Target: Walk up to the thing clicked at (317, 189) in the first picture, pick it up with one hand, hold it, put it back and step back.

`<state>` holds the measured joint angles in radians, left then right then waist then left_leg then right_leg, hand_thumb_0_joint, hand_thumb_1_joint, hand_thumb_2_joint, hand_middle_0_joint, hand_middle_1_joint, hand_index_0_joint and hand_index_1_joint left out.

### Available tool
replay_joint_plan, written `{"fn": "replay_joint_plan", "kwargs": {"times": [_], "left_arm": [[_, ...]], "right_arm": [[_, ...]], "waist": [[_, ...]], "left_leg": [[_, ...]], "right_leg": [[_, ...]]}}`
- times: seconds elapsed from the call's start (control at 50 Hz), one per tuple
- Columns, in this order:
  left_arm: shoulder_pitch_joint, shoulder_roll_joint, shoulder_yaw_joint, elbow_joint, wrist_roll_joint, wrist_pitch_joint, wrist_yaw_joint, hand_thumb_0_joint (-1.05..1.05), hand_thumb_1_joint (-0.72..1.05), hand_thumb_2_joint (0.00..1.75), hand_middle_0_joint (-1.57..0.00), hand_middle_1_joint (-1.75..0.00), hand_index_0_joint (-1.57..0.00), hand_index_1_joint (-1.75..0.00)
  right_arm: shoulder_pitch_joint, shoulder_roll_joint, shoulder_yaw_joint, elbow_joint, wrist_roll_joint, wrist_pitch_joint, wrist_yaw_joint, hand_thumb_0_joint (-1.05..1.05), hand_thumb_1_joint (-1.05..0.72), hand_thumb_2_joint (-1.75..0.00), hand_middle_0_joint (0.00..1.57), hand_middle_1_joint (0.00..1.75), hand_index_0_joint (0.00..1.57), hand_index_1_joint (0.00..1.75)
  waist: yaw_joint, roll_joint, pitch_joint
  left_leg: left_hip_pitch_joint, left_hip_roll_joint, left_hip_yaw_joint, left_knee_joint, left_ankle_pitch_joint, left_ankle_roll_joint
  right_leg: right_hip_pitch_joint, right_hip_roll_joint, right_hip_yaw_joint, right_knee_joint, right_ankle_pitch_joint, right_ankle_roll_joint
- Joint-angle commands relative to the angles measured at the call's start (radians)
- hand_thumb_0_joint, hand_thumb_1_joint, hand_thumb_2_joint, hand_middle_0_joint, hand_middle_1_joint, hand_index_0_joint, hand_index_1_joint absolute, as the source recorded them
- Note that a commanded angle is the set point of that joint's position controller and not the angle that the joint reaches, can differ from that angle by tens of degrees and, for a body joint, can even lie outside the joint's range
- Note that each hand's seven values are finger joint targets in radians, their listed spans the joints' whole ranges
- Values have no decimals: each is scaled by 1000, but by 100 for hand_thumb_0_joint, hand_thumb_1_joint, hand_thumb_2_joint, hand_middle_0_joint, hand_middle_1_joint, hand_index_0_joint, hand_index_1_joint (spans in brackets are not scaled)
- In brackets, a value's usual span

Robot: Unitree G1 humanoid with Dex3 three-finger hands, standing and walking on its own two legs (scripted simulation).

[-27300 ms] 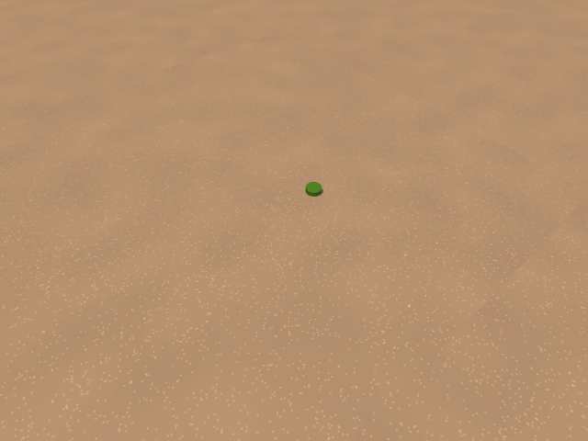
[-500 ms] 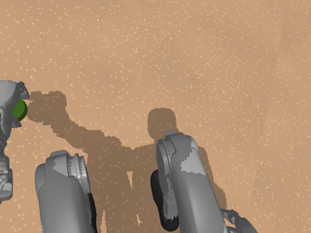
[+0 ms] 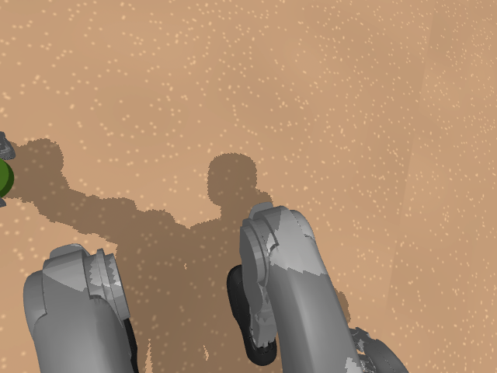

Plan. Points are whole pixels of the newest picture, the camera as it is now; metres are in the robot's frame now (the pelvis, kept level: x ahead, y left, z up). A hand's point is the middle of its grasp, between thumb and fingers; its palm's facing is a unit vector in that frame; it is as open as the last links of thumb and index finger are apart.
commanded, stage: rest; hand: left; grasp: from above
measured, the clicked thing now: out of the picture +0.44 +0.32 -0.24
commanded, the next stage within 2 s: open in 1.08 s
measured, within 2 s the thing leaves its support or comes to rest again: rests again in 0.68 s
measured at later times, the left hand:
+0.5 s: hand out of the picture +0.43 +0.30 -0.24, palm faces -0.47 -0.14 -0.87, open 8.9 cm
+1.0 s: hand (2, 183) +0.44 +0.30 -0.26, palm faces -0.45 -0.13 -0.88, open 8.9 cm
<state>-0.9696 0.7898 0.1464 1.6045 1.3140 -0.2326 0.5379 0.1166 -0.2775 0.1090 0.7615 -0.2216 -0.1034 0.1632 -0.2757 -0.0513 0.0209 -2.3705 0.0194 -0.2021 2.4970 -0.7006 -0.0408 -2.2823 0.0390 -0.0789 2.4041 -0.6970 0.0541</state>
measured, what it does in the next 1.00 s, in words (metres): stands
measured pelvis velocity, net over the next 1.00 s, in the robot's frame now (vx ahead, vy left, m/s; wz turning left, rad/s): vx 0.00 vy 0.01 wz -0.07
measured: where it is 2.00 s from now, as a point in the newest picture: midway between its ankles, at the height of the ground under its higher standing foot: (193, 354)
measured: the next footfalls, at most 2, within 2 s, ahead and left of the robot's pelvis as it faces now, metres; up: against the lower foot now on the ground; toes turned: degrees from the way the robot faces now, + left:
none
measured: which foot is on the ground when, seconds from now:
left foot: down 0.00-1.00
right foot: down 0.00-1.00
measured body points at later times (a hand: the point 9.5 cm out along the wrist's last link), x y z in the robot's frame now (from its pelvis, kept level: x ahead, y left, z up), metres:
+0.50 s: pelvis +0.00 +0.00 -0.01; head +0.26 +0.10 +0.34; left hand +0.45 +0.31 -0.19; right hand +0.05 -0.26 -0.09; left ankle +0.07 +0.14 -0.27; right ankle +0.10 -0.13 -0.27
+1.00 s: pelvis +0.00 +0.01 -0.01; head +0.27 +0.11 +0.33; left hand +0.46 +0.30 -0.21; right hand +0.05 -0.25 -0.09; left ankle +0.07 +0.14 -0.27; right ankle +0.10 -0.12 -0.27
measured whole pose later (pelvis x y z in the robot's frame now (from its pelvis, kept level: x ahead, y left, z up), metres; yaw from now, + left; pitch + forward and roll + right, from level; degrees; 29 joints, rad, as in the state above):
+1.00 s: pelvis +0.00 +0.01 -0.01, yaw -4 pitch +27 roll -13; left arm -1.01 0.93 0.16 1.79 1.31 -0.23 0.68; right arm 0.05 -0.32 0.25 0.74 -0.31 -0.24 0.28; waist -0.35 -0.12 0.14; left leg -2.36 0.02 -0.28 2.59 -0.74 -0.03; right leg -2.24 0.07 -0.13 2.43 -0.70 0.08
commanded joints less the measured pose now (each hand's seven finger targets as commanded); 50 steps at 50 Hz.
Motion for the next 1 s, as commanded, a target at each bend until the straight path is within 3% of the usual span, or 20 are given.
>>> {"fn": "replay_joint_plan", "kwargs": {"times": [0.0, 0.08, 0.12, 0.2, 0.24, 0.28, 0.32, 0.34, 0.38, 0.42, 0.48, 0.54, 0.56, 0.58, 0.66, 0.76, 0.82, 0.92, 0.94, 0.98], "left_arm": [[-280, 218, -7, -69, -20, 11, 56, 0, 60, 66, -93, -70, -97, -66], [-279, 292, 32, -106, -33, 5, 67, 0, 59, 64, -92, -68, -96, -64], [-260, 254, 2, -29, -23, 10, 67, 0, 62, 62, -94, -69, -98, -64], [-264, 288, 26, -65, -26, -1, 88, 0, 61, 62, -92, -69, -97, -65], [-251, 282, 21, -40, -23, -2, 98, 0, 61, 66, -93, -69, -97, -65], [-248, 315, 37, 13, -5, 1, 105, 0, 63, 64, -93, -70, -98, -65], [-251, 339, 68, -6, -17, -3, 122, 0, 62, 67, -95, -68, -98, -64], [-246, 341, 64, -7, -12, -4, 125, 0, 62, 67, -95, -68, -98, -64], [-287, 279, 4, 19, -9, -8, 121, 0, 63, 67, -96, -68, -99, -65], [-262, 344, 52, 16, -12, -12, 131, 0, 65, 69, -97, -69, -100, -66], [-276, 342, 33, 27, -2, -14, 133, 0, 70, 67, -100, -69, -103, -65], [-273, 320, 12, 22, -16, -21, 143, 0, 69, 64, -99, -67, -103, -63], [-257, 367, 40, 46, -11, -20, 151, 0, 69, 63, -98, -69, -102, -64], [-264, 338, 13, 46, -6, -18, 144, 0, 70, 62, -99, -69, -103, -64], [-245, 376, 51, 34, -6, -19, 172, 0, 66, 65, -97, -68, -101, -64], [-281, 329, -15, 53, -17, -9, 173, 0, 61, 62, -95, -65, -98, -61], [-252, 397, 37, 78, -17, 0, 187, 0, 63, 58, -96, -64, -100, -59], [-275, 355, -6, 72, -24, 5, 180, 0, 62, 56, -95, -62, -99, -58], [-255, 401, 30, 104, -25, 6, 186, 0, 61, 56, -95, -62, -99, -58], [-254, 386, 20, 116, -25, 6, 180, 0, 61, 55, -94, -62, -98, -58]], "right_arm": [[188, -262, -64, 2, -9, -12, 1, 0, -90, -89, 20, 30, 20, 30], [190, -282, -55, 3, -12, -21, 6, 0, -90, -89, 20, 30, 20, 30], [183, -279, -44, 2, -23, -29, 14, 0, -90, -89, 20, 30, 20, 30], [174, -289, -35, 3, -27, -36, 19, 0, -90, -89, 20, 30, 20, 30], [168, -290, -24, 0, -34, -38, 24, 0, -90, -89, 20, 30, 20, 30], [185, -302, -27, 14, -44, -42, 31, 0, -90, -89, 20, 30, 20, 30], [177, -313, -18, 3, -47, -41, 32, 0, -90, -89, 20, 30, 20, 30], [168, -306, -17, 4, -48, -43, 35, 0, -90, -89, 20, 30, 20, 30], [143, -307, -6, -10, -57, -54, 41, 0, -90, -90, 20, 30, 20, 30], [162, -322, -10, 5, -60, -60, 43, 0, -90, -90, 20, 30, 20, 30], [154, -324, 4, 5, -73, -74, 55, 0, -90, -89, 20, 30, 20, 30], [130, -332, 8, -7, -73, -86, 60, 0, -90, -90, 20, 30, 20, 30], [132, -337, 14, 5, -73, -86, 62, 0, -90, -90, 20, 30, 20, 30], [134, -340, 10, -6, -74, -92, 66, 0, -90, -90, 20, 30, 20, 30], [131, -339, 28, 2, -83, -93, 75, 0, -90, -90, 20, 30, 20, 30], [106, -346, 37, -11, -85, -119, 93, 0, -90, -90, 20, 30, 20, 30], [129, -360, 47, 2, -82, -131, 100, 0, -90, -90, 20, 30, 20, 30], [98, -372, 43, -18, -79, -146, 109, 0, -91, -90, 20, 30, 20, 30], [109, -374, 52, -11, -80, -145, 108, 0, -91, -90, 20, 30, 20, 30], [117, -372, 55, -10, -82, -148, 111, 0, -90, -90, 20, 30, 20, 30]], "waist": [[-19, 345, -661], [1, 365, -683], [-30, 340, -625], [-17, 372, -666], [-34, 371, -648], [-56, 357, -614], [-42, 365, -622], [-36, 389, -621], [-76, 381, -574], [-65, 391, -598], [-85, 395, -563], [-72, 401, -574], [-74, 405, -558], [-88, 408, -543], [-71, 423, -575], [-100, 414, -541], [-94, 411, -527], [-105, 415, -511], [-104, 386, -508], [-114, 368, -488]], "left_leg": [[492, 0, 132, -221, 193, 60], [496, 1, 123, -214, 202, 59], [477, 1, 124, -201, 181, 60], [507, 3, 113, -204, 200, 56], [496, 6, 110, -194, 219, 57], [482, 9, 108, -177, 235, 58], [476, 7, 104, -181, 231, 57], [490, 10, 103, -193, 231, 53], [479, 10, 96, -180, 194, 51], [502, 13, 90, -177, 210, 51], [494, 13, 90, -168, 196, 52], [492, 15, 84, -182, 179, 49], [488, 17, 79, -182, 173, 47], [495, 16, 80, -175, 175, 47], [513, 19, 70, -186, 212, 42], [494, 24, 70, -157, 205, 48], [497, 23, 66, -163, 221, 44], [490, 26, 57, -178, 181, 45], [481, 26, 53, -173, 182, 47], [458, 24, 59, -164, 171, 51]], "right_leg": [[330, 32, -120, -220, 258, -76], [361, 33, -125, -213, 264, -75], [341, 35, -132, -208, 249, -75], [360, 39, -141, -201, 267, -77], [374, 43, -143, -197, 290, -73], [375, 43, -144, -184, 315, -69], [380, 43, -148, -193, 303, -72], [384, 44, -147, -189, 302, -74], [333, 46, -163, -179, 272, -76], [363, 46, -165, -180, 290, -71], [359, 47, -167, -180, 281, -68], [362, 53, -172, -186, 263, -71], [352, 51, -182, -179, 254, -71], [342, 50, -181, -173, 261, -70], [376, 55, -188, -173, 294, -70], [375, 61, -178, -173, 302, -66], [381, 57, -191, -167, 308, -65], [374, 66, -190, -182, 272, -68], [377, 61, -197, -184, 276, -64], [382, 60, -192, -186, 267, -61]]}}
